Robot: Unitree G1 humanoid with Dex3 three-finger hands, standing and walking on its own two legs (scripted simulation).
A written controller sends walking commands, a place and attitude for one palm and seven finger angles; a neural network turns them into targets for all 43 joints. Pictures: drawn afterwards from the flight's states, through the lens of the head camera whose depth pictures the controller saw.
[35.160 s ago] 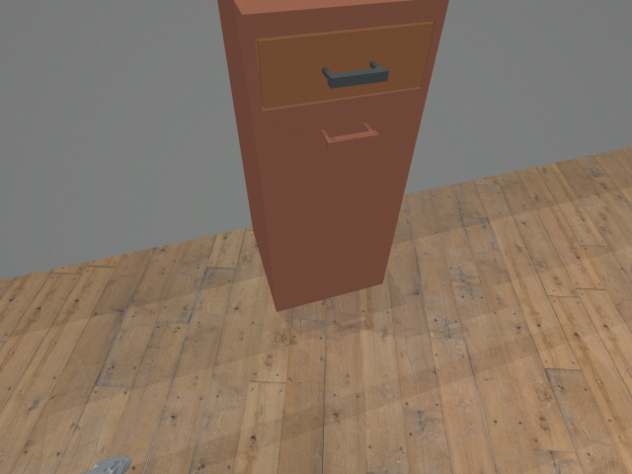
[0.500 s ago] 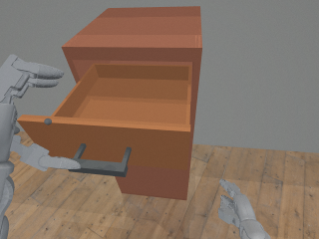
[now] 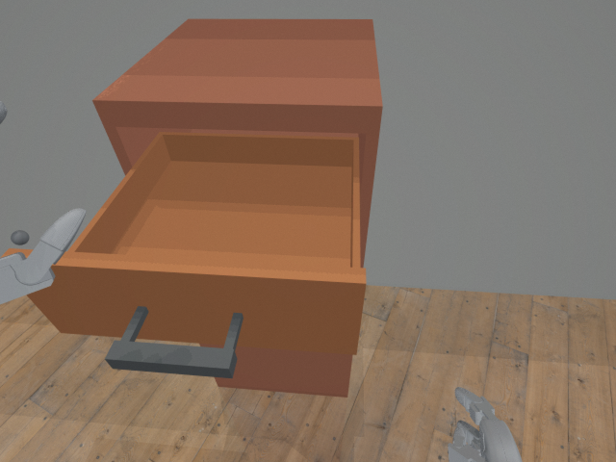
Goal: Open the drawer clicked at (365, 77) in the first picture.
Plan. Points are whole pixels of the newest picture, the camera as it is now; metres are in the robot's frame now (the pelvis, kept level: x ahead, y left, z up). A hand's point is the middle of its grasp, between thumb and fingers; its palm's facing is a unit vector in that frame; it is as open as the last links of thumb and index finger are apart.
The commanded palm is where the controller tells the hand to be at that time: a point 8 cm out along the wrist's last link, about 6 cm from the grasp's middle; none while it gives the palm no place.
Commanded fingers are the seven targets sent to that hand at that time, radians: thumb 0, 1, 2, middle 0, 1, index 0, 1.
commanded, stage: draw the hand back to the body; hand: left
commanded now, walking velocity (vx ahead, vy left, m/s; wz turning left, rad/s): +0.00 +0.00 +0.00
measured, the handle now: (180, 339) +0.21 +0.17 +0.12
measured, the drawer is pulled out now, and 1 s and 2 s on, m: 0.28 0.28 0.28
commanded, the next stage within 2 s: step back with the hand held close in 0.36 s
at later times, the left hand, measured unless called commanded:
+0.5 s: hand out of the picture +0.17 +0.23 +0.32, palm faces +0.57 -0.76 -0.30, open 7.4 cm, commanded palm +0.12 +0.28 +0.31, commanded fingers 0.00 0.90 0.90 -0.20 -0.30 -0.20 -0.30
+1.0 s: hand out of the picture +0.11 +0.24 +0.32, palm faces +0.61 -0.68 -0.40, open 7.4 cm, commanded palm +0.06 +0.29 +0.31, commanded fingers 0.00 0.90 0.90 -0.20 -0.30 -0.20 -0.30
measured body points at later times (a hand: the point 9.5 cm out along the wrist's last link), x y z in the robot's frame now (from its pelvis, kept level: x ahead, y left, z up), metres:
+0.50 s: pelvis +0.00 -0.01 +0.00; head -0.03 -0.03 +0.45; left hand +0.14 +0.27 +0.33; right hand +0.20 -0.21 -0.08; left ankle -0.01 +0.10 -0.74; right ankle -0.02 -0.11 -0.74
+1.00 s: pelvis -0.07 +0.02 -0.01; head -0.07 +0.03 +0.44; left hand +0.07 +0.28 +0.34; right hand +0.09 -0.23 -0.09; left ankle -0.01 +0.10 -0.74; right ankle -0.02 -0.11 -0.74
